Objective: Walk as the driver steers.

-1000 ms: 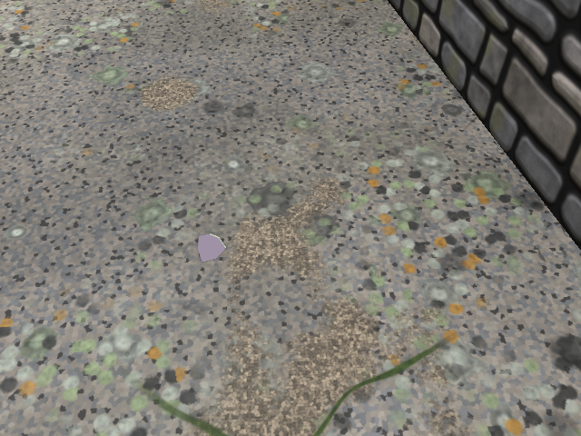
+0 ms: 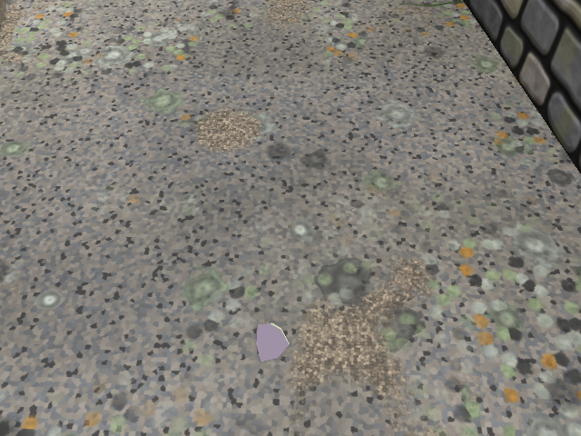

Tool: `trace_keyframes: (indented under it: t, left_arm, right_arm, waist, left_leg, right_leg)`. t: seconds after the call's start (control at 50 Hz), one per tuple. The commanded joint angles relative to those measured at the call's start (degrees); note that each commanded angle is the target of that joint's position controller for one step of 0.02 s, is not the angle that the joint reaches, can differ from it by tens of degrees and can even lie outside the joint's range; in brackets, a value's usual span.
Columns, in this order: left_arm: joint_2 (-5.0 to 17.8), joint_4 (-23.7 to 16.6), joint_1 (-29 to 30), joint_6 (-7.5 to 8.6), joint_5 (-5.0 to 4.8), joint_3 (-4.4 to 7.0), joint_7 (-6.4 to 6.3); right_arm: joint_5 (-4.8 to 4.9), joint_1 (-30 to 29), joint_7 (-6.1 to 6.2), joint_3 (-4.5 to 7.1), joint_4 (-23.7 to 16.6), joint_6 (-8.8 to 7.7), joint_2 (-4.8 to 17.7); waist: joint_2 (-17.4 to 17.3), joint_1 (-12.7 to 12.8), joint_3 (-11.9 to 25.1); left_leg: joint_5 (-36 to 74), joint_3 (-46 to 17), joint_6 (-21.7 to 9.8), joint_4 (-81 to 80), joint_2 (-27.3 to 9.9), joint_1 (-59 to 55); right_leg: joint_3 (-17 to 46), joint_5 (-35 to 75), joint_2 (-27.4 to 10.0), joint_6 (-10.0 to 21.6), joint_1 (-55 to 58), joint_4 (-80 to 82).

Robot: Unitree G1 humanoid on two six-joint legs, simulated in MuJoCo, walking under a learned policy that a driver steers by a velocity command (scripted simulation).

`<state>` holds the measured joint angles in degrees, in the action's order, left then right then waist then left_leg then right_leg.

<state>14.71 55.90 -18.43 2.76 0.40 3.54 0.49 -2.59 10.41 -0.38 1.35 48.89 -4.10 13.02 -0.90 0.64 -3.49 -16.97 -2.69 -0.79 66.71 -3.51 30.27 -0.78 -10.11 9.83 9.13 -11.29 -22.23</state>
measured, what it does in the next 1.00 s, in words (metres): walks ahead: left foot, then right foot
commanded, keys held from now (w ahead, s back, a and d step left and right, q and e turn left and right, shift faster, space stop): w+e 0.12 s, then w+q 0.76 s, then w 0.12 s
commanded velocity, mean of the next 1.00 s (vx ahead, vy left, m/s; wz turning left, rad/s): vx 0.50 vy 0.00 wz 0.19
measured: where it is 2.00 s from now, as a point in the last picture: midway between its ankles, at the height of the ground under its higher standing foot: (260, 306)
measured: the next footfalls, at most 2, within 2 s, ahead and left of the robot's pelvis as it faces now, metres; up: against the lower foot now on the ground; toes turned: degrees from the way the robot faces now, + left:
left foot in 0.34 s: +0.38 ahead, +0.11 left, +0.00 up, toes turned -4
right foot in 0.86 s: +0.68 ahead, -0.05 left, +0.00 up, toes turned +14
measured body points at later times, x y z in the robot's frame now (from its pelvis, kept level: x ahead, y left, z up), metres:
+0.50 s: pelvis +0.30 +0.06 +0.00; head +0.33 +0.07 +0.45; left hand +0.38 +0.32 -0.13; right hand +0.36 -0.21 -0.12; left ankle +0.34 +0.12 -0.74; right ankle +0.23 -0.06 -0.65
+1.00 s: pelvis +0.57 +0.02 +0.00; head +0.60 +0.01 +0.45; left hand +0.66 +0.31 -0.09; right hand +0.68 -0.24 -0.13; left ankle +0.46 +0.11 -0.66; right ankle +0.64 -0.05 -0.74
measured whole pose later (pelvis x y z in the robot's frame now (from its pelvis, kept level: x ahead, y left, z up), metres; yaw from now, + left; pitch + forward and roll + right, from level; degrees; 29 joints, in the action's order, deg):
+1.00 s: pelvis +0.57 +0.02 +0.00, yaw +15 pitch +1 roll +0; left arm 14.3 42.8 -9.7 4.2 2.1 1.5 -0.4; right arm -1.7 19.7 -1.0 4.2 48.0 -1.9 17.2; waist -2.2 -2.2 -1.3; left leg -21.7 -3.7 -3.8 62.2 3.7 21.2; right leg -1.9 -10.4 1.7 2.5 -17.6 -27.0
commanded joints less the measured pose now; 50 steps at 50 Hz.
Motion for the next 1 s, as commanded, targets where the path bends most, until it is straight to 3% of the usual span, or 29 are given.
trace_keyframes:
  t: [0.02,0.12,0.18,0.22,0.24,0.28,0.3,0.32,0.34,0.36,0.38,0.4,0.42,0.44,0.48,0.54,0.6,0.74,0.8,0.84,0.86,0.88,0.9,0.92,0.94,0.96,1.0]
  left_arm:
    - [8.01,-3.50,-0.62,1.71,-0.39,1.55,-0.33]
    - [7.74,-3.39,-7.67,0.92,-0.52,1.75,-0.39]
    - [6.27,-2.57,-10.62,1.02,-0.23,1.13,-0.96]
    - [6.43,-2.39,-11.31,1.31,0.41,0.89,-1.22]
    - [6.93,-2.46,-10.76,1.51,0.77,0.89,-1.39]
    - [8.43,-2.89,-8.20,1.97,1.21,1.09,-1.74]
    - [9.04,-2.89,-7.39,2.05,1.57,1.19,-1.69]
    - [9.09,-3.05,-6.41,2.03,1.50,1.12,-1.52]
    - [7.16,-4.57,-6.48,2.28,1.21,0.43,-1.42]
    - [2.42,-5.03,-13.89,2.23,-0.75,-0.41,-0.81]
    - [7.10,-4.88,-11.51,2.38,1.36,0.25,-1.00]
    - [7.40,-6.67,-4.84,2.65,1.69,0.28,-0.78]
    - [6.75,-7.95,-0.61,3.11,1.75,-0.10,-0.48]
    - [6.21,-8.70,0.86,2.85,1.94,-0.15,-0.20]
    - [4.93,-9.60,0.26,1.40,2.54,-0.57,0.19]
    - [4.04,-11.23,2.68,0.19,2.67,-1.04,0.53]
    - [3.89,-14.72,11.55,-0.12,2.49,-1.38,0.63]
    - [3.48,-19.73,23.55,0.66,1.32,-2.36,0.89]
    - [5.13,-19.89,20.64,1.37,1.00,-1.97,0.55]
    - [7.43,-16.86,10.06,2.18,0.95,-0.91,-0.45]
    - [10.65,-15.82,2.64,2.90,1.92,0.09,-1.37]
    - [14.79,-16.13,-3.50,2.69,3.16,1.00,-2.30]
    - [16.64,-15.59,-1.85,1.51,2.51,1.79,-2.07]
    - [10.68,-16.22,1.81,1.11,1.90,0.93,-1.67]
    - [5.99,-16.37,4.44,1.29,1.44,-0.18,-1.21]
    - [4.41,-15.83,5.46,1.59,1.65,-0.69,-0.92]
    - [4.40,-13.86,3.72,2.65,1.48,-0.77,-0.73]
  right_arm:
    - [-0.38,1.30,-0.25,0.77,-3.64,1.35,4.61]
    - [0.24,-10.53,-0.76,0.40,-8.33,1.65,4.66]
    - [0.49,-14.25,-1.28,-0.33,-9.41,1.22,3.75]
    - [0.88,-16.66,-1.40,-0.51,-10.45,0.86,3.96]
    - [1.00,-16.29,-1.41,-0.34,-10.63,0.70,4.61]
    - [1.14,-10.23,-1.05,0.57,-9.03,0.33,6.85]
    - [1.37,-4.02,-0.56,1.28,-7.00,0.06,8.31]
    - [1.17,4.65,0.03,1.89,-4.23,-0.32,9.26]
    - [-0.02,13.80,0.73,2.74,-2.52,-0.61,12.04]
    - [-0.68,16.94,0.52,4.70,-1.57,-0.15,18.36]
    - [1.90,12.87,-0.54,4.18,-1.41,0.78,13.96]
    - [2.36,7.20,-0.89,3.56,-2.61,0.91,11.02]
    - [1.88,5.07,-1.07,3.05,-2.78,0.72,8.69]
    - [1.71,5.35,-0.86,2.75,-2.23,0.52,7.79]
    - [2.17,6.81,-0.51,2.61,-0.68,-0.05,7.56]
    - [2.64,9.65,-0.24,3.36,0.13,-0.33,9.57]
    - [2.66,12.83,-0.03,3.60,0.63,0.14,9.63]
    - [1.91,19.09,0.56,4.26,0.87,0.87,10.33]
    - [1.57,16.26,1.15,4.74,-0.59,1.04,11.45]
    - [1.86,13.09,0.74,4.99,-1.68,0.70,12.30]
    - [2.57,13.06,0.14,4.54,-2.52,0.19,10.48]
    - [3.80,15.89,0.22,3.24,-4.28,-0.06,4.98]
    - [3.04,20.41,0.36,3.41,-5.31,0.44,6.86]
    - [1.36,19.06,0.56,3.63,-3.04,1.36,8.89]
    - [0.70,14.56,-0.17,3.40,-3.12,1.45,8.13]
    - [0.74,12.68,-0.67,3.16,-3.44,1.52,6.70]
    - [-0.01,11.67,-1.42,2.99,-3.61,2.37,6.17]
  waist:
    - [0.76,-2.15,-0.55]
    - [3.60,3.22,0.55]
    - [4.41,5.27,0.87]
    - [5.15,6.14,0.24]
    - [5.52,5.43,0.22]
    - [6.48,1.71,2.27]
    - [6.47,-1.05,5.35]
    - [4.90,-5.25,9.61]
    - [1.14,-8.44,15.71]
    - [-13.70,-5.09,21.23]
    - [-7.42,-4.00,18.13]
    - [-3.18,-2.59,8.52]
    - [0.41,-2.33,5.04]
    - [0.67,-1.25,2.87]
    - [-1.57,0.85,3.45]
    - [-2.35,0.84,3.51]
    - [-2.67,-1.34,0.78]
    - [-3.58,-5.83,1.52]
    - [-4.39,-3.24,2.16]
    - [-2.63,1.95,6.46]
    - [1.91,5.03,12.46]
    - [10.56,5.41,19.90]
    - [18.39,1.62,21.02]
    - [8.65,0.28,12.37]
    - [3.08,0.61,6.21]
    - [3.38,-0.24,3.37]
    - [6.78,-1.21,2.49]
  left_leg:
    - [4.32,1.85,2.67,-7.58,-1.89,2.13]
    - [15.98,3.04,4.06,-22.13,-0.24,6.60]
    - [18.88,4.91,2.63,-29.12,0.58,6.59]
    - [18.24,5.85,0.70,-32.71,1.33,5.36]
    - [16.62,5.60,-0.60,-34.46,1.65,4.02]
    - [11.48,5.66,-3.37,-37.31,3.85,-3.82]
    - [9.06,6.05,-4.79,-38.35,5.69,-10.13]
    - [11.07,6.12,-6.49,-41.62,5.87,-19.92]
    - [7.37,-4.53,-9.47,-40.67,-3.49,-33.69]
    - [7.69,-33.98,-19.94,-43.98,-18.43,-48.71]
    - [3.05,-42.62,-20.01,-50.04,-17.19,-45.99]
    - [1.87,-32.61,-18.50,-50.60,-14.84,-37.76]
    - [8.50,-26.56,-17.11,-51.75,-12.03,-31.77]
    - [14.78,-22.33,-15.68,-52.42,-9.42,-27.82]
    - [22.67,-17.45,-14.11,-53.24,-5.94,-24.15]
    - [23.64,-15.28,-14.90,-54.95,-4.33,-21.82]
    - [20.70,-15.12,-13.83,-56.87,-2.84,-20.53]
    - [28.61,-17.47,-11.40,-51.14,-2.73,-27.67]
    - [30.48,-19.96,-9.20,-47.18,-3.53,-26.80]
    - [35.35,-18.89,-6.76,-37.01,-0.41,-22.88]
    - [28.66,-15.52,-5.29,-24.82,3.16,-17.82]
    - [0.80,-8.27,-3.94,-9.45,8.56,-6.16]
    - [-16.12,-3.86,-3.75,-0.57,11.04,4.38]
    - [-10.74,-4.47,-3.89,3.70,6.14,7.04]
    - [-5.99,-4.04,-3.54,2.19,4.82,6.12]
    - [-3.68,-3.82,-3.11,-0.65,3.56,4.53]
    - [-2.34,-3.21,-2.35,-3.35,2.84,1.95]
  right_leg:
    - [17.03,13.10,-15.69,8.27,-4.37,12.68]
    - [17.01,20.34,-13.61,3.31,3.96,9.73]
    - [15.02,24.97,-14.30,2.03,10.41,9.40]
    - [14.60,27.75,-16.02,1.87,13.83,9.27]
    - [14.36,30.02,-17.20,1.55,15.57,8.47]
    - [12.36,42.48,-18.47,-0.16,17.52,3.44]
    - [10.94,49.61,-18.09,-0.86,18.49,-3.48]
    - [8.34,49.53,-16.44,-1.70,16.45,-13.59]
    - [6.55,34.19,-14.61,-2.34,6.59,-28.14]
    - [0.83,-5.67,-3.63,-6.07,-14.52,-50.56]
    - [4.77,-16.41,-5.21,-5.17,-22.47,-54.58]
    - [5.67,-11.10,-8.66,-5.15,-25.63,-53.67]
    - [5.25,-7.88,-10.53,-5.45,-24.88,-50.54]
    - [4.95,-7.14,-11.87,-5.91,-23.63,-47.44]
    - [4.17,-6.98,-12.85,-7.58,-20.06,-42.80]
    - [2.28,-6.17,-13.20,-9.90,-21.39,-38.00]
    - [1.11,0.49,-13.72,-11.70,-24.93,-29.40]
    - [1.30,7.44,-10.65,-11.40,-24.19,-15.09]
    - [2.60,4.00,-9.43,-9.78,-15.57,-8.99]
    - [1.99,2.64,-7.83,-7.77,0.56,-3.43]
    - [8.54,-1.97,-15.07,-5.37,12.58,-1.78]
    - [25.94,-10.04,-30.54,-2.08,26.24,0.21]
    - [47.19,-15.63,-36.35,3.61,26.01,6.31]
    - [42.48,-21.05,-34.16,3.97,18.03,6.83]
    - [33.06,-17.89,-30.06,2.89,10.81,8.11]
    - [25.54,-10.57,-26.86,1.43,6.24,9.78]
    - [17.29,2.04,-23.16,0.35,2.99,10.87]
